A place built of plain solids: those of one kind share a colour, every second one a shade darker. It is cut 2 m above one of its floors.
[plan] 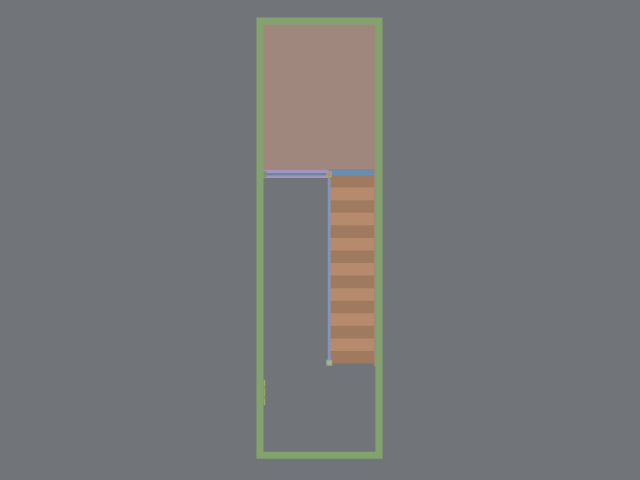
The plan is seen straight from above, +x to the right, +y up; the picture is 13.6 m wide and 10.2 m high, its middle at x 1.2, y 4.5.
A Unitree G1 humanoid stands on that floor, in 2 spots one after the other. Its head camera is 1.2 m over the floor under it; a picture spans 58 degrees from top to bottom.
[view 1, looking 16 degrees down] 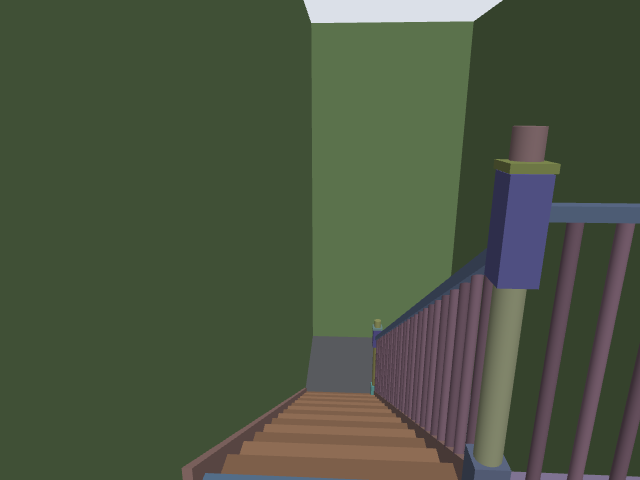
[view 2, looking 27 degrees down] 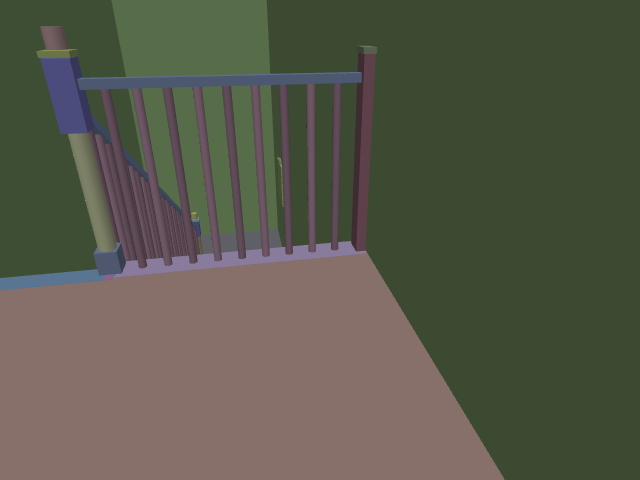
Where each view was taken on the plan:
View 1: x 1.88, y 7.09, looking -87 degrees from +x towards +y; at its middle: wall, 7.38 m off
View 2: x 0.68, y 8.08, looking -101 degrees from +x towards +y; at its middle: wall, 4.03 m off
